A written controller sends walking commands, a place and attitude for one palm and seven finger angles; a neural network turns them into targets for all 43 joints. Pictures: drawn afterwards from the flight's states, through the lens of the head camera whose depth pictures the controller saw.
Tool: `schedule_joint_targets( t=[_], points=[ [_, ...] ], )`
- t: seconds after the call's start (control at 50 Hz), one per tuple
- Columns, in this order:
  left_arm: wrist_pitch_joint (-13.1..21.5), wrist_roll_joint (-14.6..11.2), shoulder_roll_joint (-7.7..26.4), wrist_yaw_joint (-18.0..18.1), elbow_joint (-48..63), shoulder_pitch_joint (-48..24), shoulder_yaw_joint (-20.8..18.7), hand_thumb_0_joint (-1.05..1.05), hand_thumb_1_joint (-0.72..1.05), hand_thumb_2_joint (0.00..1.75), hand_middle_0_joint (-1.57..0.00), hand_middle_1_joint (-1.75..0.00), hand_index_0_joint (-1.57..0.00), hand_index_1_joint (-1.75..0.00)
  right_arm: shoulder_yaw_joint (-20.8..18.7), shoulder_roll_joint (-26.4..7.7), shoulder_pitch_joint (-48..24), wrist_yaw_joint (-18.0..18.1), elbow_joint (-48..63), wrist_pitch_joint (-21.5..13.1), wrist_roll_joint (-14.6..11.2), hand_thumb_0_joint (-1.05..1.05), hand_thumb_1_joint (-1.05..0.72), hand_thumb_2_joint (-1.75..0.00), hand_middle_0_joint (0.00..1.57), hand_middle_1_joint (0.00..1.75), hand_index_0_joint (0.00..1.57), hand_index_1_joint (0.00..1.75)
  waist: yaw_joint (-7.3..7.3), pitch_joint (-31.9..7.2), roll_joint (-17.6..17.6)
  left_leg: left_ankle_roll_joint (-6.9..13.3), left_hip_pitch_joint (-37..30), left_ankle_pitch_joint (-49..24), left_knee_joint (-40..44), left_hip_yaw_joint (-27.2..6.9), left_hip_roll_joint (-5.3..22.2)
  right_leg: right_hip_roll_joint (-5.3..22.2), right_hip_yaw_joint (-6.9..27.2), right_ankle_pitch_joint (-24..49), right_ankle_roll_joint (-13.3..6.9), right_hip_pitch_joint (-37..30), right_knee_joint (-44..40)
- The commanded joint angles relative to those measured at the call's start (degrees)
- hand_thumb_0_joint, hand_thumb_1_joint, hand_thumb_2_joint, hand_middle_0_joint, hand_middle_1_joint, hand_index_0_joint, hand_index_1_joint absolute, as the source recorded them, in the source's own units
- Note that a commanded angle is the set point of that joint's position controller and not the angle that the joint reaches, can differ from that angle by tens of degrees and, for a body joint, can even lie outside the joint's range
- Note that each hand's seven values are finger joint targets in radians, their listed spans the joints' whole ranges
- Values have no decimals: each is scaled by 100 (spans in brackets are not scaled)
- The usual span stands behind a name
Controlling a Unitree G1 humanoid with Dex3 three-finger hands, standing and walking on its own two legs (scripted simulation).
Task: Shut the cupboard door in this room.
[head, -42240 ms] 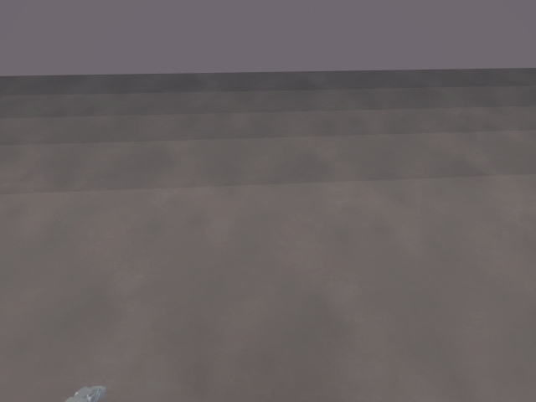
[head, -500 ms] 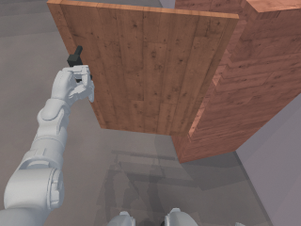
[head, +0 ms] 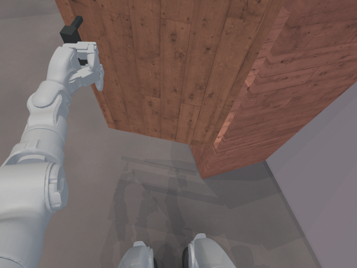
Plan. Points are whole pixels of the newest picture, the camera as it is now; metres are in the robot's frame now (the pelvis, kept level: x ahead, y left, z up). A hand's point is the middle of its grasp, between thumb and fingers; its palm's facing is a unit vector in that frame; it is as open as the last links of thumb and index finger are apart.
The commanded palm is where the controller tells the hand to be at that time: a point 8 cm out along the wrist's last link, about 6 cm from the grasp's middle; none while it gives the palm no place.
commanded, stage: push the door shut along its arc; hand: left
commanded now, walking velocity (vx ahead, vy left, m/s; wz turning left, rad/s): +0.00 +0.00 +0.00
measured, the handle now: (82, 49) +0.59 +0.18 +0.09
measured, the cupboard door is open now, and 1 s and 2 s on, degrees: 62 47 47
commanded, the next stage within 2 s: pull the fist back off the door in 0.80 s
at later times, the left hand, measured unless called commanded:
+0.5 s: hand (124, 53) +0.56 +0.08 +0.11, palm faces -0.38 -0.92 +0.00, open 3.1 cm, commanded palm +0.57 +0.13 +0.10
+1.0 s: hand (136, 37) +0.61 +0.06 +0.11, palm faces -0.21 -0.97 +0.11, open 3.0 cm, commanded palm +0.60 +0.08 +0.10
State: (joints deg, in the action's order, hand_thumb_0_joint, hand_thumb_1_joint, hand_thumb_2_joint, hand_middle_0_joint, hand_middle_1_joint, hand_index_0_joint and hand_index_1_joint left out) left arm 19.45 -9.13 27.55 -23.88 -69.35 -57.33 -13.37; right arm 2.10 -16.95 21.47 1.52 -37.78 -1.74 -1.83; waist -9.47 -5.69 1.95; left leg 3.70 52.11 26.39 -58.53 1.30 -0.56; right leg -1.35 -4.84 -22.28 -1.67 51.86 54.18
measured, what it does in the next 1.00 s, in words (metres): stands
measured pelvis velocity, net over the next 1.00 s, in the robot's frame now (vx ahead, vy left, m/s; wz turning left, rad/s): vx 0.01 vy -0.01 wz -0.02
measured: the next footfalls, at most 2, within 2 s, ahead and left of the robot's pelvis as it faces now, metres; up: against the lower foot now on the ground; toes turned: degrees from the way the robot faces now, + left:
none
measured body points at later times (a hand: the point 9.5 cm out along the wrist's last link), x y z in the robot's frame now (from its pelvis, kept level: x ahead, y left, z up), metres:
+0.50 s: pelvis +0.01 +0.00 -0.01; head +0.16 +0.01 +0.42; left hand +0.58 +0.13 +0.11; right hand -0.02 -0.27 -0.11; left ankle +0.01 +0.08 -0.67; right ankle +0.03 -0.11 -0.67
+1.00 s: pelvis +0.01 -0.01 -0.03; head +0.20 +0.00 +0.39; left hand +0.62 +0.11 +0.10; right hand -0.03 -0.28 -0.12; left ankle +0.01 +0.08 -0.67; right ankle +0.03 -0.11 -0.67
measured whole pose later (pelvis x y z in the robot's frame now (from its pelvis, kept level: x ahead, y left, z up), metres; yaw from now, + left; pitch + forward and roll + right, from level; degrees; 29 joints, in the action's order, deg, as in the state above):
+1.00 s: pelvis +0.01 -0.01 -0.03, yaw -1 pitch +29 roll -4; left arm 9.9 -4.3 29.6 -13.0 -77.9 -80.3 -17.5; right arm 2.3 -16.3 24.3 -0.1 -38.2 -2.9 2.2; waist -15.4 -6.4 3.7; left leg 2.6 65.2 29.9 -65.7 0.0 1.0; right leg -2.7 -6.2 -25.2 -2.8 64.6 60.2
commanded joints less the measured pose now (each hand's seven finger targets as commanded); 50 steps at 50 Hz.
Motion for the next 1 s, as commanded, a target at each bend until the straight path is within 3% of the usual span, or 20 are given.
schedule_joint_targets(
  t=[0.0, 0.08, 0.12, 0.18, 0.24, 0.3, 0.32, 0.36, 0.4, 0.46, 0.5, 0.58, 0.62, 0.68, 0.74, 0.88, 0.9, 0.92, 0.94, 0.98],
  points=[
    [290, -33, 760, -122, 1275, -3341, 55, 0, 90, 90, -130, -150, -130, -150, -404, -1050, 869, 36, 230, -131, 51, 0, -90, -90, 20, 30, 20, 30, -367, -2766, 632, -244, -2616, -2220, 621, -885, 209, -100, 295, 1190, -42, -322, -499],
    [209, -48, 761, -154, 1230, -3384, 16, 0, 90, 90, -130, -150, -130, -150, -410, -1040, 940, 24, 188, -107, 77, 0, -90, -90, 20, 30, 20, 30, -350, -2959, 750, -272, -2847, -2741, 518, -912, 227, -115, 270, 1407, -45, -246, -444],
    [108, -10, 987, -125, 954, -3295, -190, 0, 90, 90, -130, -150, -130, -150, -401, -1068, 978, 22, 204, -67, 76, 0, -90, -90, 20, 30, 20, 30, -371, -2730, 422, -237, -2490, -2445, 540, -864, 211, -125, 267, 1343, -40, -361, -467],
    [125, 78, 1042, -56, 1027, -3504, -198, 0, 90, 90, -130, -150, -130, -150, -387, -1048, 1010, 14, 239, -55, 96, 0, -90, -90, 20, 30, 20, 30, -376, -2793, 611, -247, -2501, -2578, 505, -859, 204, -126, 287, 1410, -41, -328, -419],
    [125, 101, 1031, -46, 900, -3626, -187, 0, 90, 90, -130, -150, -130, -150, -383, -1052, 1070, 18, 240, -34, 113, 0, -90, -90, 20, 30, 20, 30, -466, -2732, 534, -221, -2423, -2577, 446, -845, 195, -150, 273, 1418, -41, -266, -392],
    [59, 184, 1310, -69, 700, -3721, -345, 0, 90, 90, -130, -150, -130, -150, -377, -1074, 1115, 26, 240, -9, 125, 0, -90, -90, 20, 30, 20, 30, -500, -2755, 413, -193, -2135, -2408, 380, -783, 190, -149, 318, 1468, -24, -402, -371],
    [42, 215, 1272, -87, 705, -3794, -271, 0, 90, 90, -130, -150, -130, -150, -366, -1068, 1124, 26, 254, -7, 127, 0, -90, -90, 20, 30, 20, 30, -511, -2767, 518, -198, -2119, -2426, 367, -783, 185, -151, 316, 1479, -29, -373, -336],
    [43, 236, 1426, -108, 694, -3844, -394, 0, 90, 90, -130, -150, -130, -150, -372, -1082, 1164, 33, 241, -16, 138, 0, -90, -90, 20, 30, 20, 30, -498, -2961, 603, -205, -2260, -2620, 293, -804, 200, -164, 312, 1573, -30, -318, -288],
    [-30, 251, 1300, -156, 654, -3957, -265, 0, 90, 90, -130, -150, -130, -150, -370, -1067, 1190, 30, 241, -13, 149, 0, -90, -90, 20, 30, 20, 30, -569, -2963, 569, -183, -2162, -2552, 238, -760, 188, -173, 330, 1598, -14, -316, -294],
    [-70, 307, 1586, -195, 653, -4181, -404, 0, 90, 90, -130, -150, -130, -150, -362, -1090, 1253, 62, 204, -10, 163, 0, -90, -90, 20, 30, 20, 30, -615, -3126, 628, -166, -2066, -2609, 140, -728, 187, -181, 337, 1722, -19, -373, -223],
    [-142, 333, 1386, -246, 565, -4368, -184, 0, 90, 90, -130, -150, -130, -150, -362, -1071, 1263, 72, 175, -20, 160, 0, -90, -90, 20, 30, 20, 30, -719, -3006, 641, -145, -1933, -2462, 93, -701, 180, -186, 352, 1670, -6, -280, -241],
    [-248, 348, 1435, -317, 455, -4608, -171, 0, 90, 90, -130, -150, -130, -150, -366, -1095, 1353, 100, 68, -55, 189, 0, -90, -90, 20, 30, 20, 30, -798, -3121, 705, -124, -1946, -2541, -19, -698, 173, -206, 337, 1725, -23, -191, -211],
    [-306, 371, 1296, -351, 426, -4796, -10, 0, 90, 90, -130, -150, -130, -150, -362, -1091, 1364, 109, 9, -64, 194, 0, -90, -90, 20, 30, 20, 30, -893, -3046, 758, -115, -1937, -2456, -47, -706, 185, -204, 319, 1632, -19, -41, -214],
    [-362, 385, 1076, -374, 339, -5080, 164, 0, 90, 90, -130, -150, -130, -150, -355, -1094, 1388, 119, -118, -112, 223, 0, -90, -90, 20, 30, 20, 30, -971, -3077, 1048, -129, -2187, -2630, -138, -793, 212, -210, 260, 1533, -38, 375, -141],
    [-427, 363, 1101, -375, 312, -5340, 145, 0, 90, 90, -130, -150, -130, -150, -334, -1100, 1447, 134, -181, -155, 248, 0, -90, -90, 20, 30, 20, 30, -1076, -3111, 972, -80, -2013, -2563, -214, -738, 180, -233, 244, 1558, -42, 318, -111],
    [-560, 481, 892, -358, 277, -5635, 318, 0, 90, 90, -130, -150, -130, -150, -353, -1093, 1431, 103, -303, -185, 298, 0, -90, -90, 20, 30, 20, 30, -1149, -3358, 1194, -88, -2211, -2846, -400, -787, 196, -260, 189, 1597, -53, 656, 41],
    [-722, 93, 1314, 777, 225, -5455, -1015, 0, 90, 90, -130, -150, -130, -150, -257, -921, 1787, -7, -34, -192, 352, 0, -90, -90, 20, 30, 20, 30, -851, -3339, 1294, -178, -1695, -2693, -271, -848, 278, -171, 271, 1630, -51, 308, -41],
    [-796, 249, 979, 1343, 88, -5175, -733, 0, 90, 90, -130, -150, -130, -150, -238, -905, 1776, -137, 33, -185, 386, 0, -90, -90, 20, 30, 20, 30, -874, -3309, 1237, -216, -1567, -2648, -196, -862, 289, -154, 282, 1617, -11, 225, -5],
    [-730, 286, 801, 1829, 225, -5133, -875, 0, 90, 90, -130, -150, -130, -150, -284, -885, 1901, -241, 60, -180, 481, 0, -90, -90, 20, 30, 20, 30, -911, -3425, 955, -212, -1647, -2814, -165, -922, 285, -160, 246, 1727, 35, 133, 22],
    [-433, 633, 444, 2724, 743, -4774, -793, 0, 90, 90, -130, -150, -130, -150, -367, -836, 1955, -471, 210, -118, 636, 0, -90, -90, 20, 30, 20, 30, -726, -3732, 1092, -270, -1863, -3147, -190, -823, 263, -131, 266, 2021, 72, -22, 21]
  ],
)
